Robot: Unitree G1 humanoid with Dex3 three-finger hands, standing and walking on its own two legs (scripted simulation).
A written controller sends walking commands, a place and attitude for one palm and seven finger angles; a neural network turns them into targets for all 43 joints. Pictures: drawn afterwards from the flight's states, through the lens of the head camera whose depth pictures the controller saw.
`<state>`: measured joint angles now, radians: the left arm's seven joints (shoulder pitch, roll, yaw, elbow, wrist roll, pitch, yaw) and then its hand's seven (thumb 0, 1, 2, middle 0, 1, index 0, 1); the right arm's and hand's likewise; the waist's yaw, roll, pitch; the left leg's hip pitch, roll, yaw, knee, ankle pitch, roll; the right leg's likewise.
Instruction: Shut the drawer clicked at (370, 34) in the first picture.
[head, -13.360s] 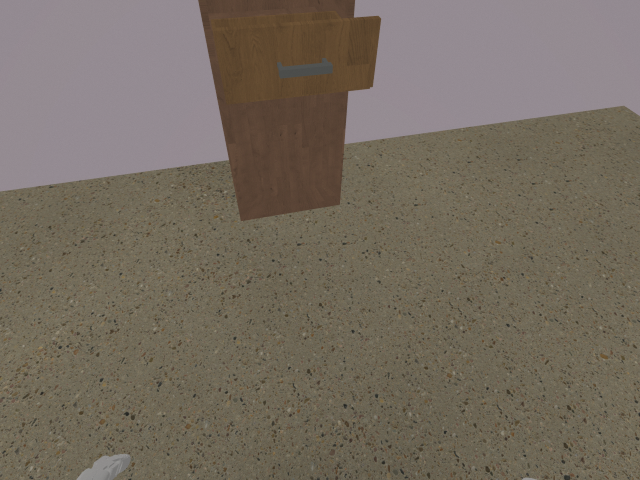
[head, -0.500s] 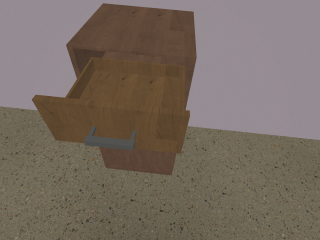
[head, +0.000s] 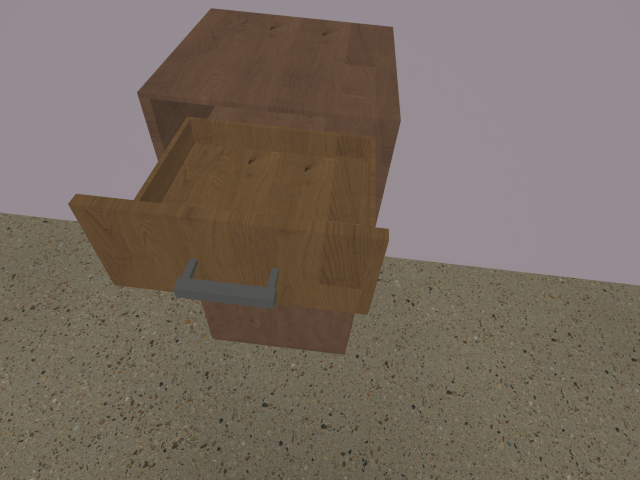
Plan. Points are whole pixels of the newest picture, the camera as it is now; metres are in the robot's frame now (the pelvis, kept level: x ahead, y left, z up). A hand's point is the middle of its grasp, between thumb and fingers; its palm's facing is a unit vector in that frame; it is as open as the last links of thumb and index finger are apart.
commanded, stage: look again from close up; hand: left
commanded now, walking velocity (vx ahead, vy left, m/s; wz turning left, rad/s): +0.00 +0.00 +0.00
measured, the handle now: (229, 281) +0.36 +0.15 +0.03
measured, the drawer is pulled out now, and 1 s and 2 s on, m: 0.28 0.28 0.28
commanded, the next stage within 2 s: shuffle to correct the standing spot in 0.08 s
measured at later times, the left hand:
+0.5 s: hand out of the picture -0.01 +0.15 -0.19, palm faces -0.01 -0.99 -0.17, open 7.4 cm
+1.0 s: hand out of the picture +0.07 +0.15 -0.17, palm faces +0.01 -0.97 -0.26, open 7.4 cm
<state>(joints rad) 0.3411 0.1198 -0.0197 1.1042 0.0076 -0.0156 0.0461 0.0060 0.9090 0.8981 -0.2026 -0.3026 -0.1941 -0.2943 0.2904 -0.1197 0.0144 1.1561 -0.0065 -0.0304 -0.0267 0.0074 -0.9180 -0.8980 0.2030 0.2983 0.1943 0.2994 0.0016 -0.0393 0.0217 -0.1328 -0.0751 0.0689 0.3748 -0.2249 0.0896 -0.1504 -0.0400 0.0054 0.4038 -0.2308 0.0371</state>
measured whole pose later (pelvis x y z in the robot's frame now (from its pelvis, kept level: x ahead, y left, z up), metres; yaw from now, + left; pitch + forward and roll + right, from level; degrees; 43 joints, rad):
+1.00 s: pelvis +0.00 -0.04 -0.01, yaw -1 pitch -2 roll +1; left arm 0.23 0.19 0.00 0.95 0.01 0.01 0.05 0.01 0.91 0.90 -0.20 -0.30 -0.20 -0.29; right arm 0.21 -0.18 -0.01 1.00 -0.02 0.00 -0.02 0.01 -0.92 -0.90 0.20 0.30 0.19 0.30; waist 0.00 0.00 0.03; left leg -0.18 -0.03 0.08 0.51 -0.30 0.04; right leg -0.23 -0.02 -0.04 0.57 -0.32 -0.03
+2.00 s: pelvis +0.00 -0.02 +0.00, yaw -1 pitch -1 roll +0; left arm 0.33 0.11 -0.02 1.11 0.01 -0.02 0.05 0.01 0.91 0.90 -0.20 -0.30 -0.19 -0.29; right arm 0.31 -0.10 0.02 1.15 0.00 -0.03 -0.03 0.01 -0.91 -0.90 0.20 0.30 0.19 0.30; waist 0.00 -0.01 0.03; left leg -0.16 -0.04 0.07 0.43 -0.25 0.06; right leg -0.18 -0.02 -0.04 0.44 -0.24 0.00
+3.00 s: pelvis +0.00 -0.05 -0.04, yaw +1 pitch +6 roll +0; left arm 0.65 0.21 0.18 -0.31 -0.29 -0.31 -0.22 0.02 0.90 0.90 -1.05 -1.22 -1.04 -1.21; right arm 0.32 -0.28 -0.04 0.59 0.06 -0.24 -0.04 0.02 -0.91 -0.90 0.20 0.30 0.19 0.30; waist -0.01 0.04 -0.09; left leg -0.50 0.00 0.02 0.82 -0.44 0.02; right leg -0.49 0.00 -0.10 0.81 -0.43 -0.04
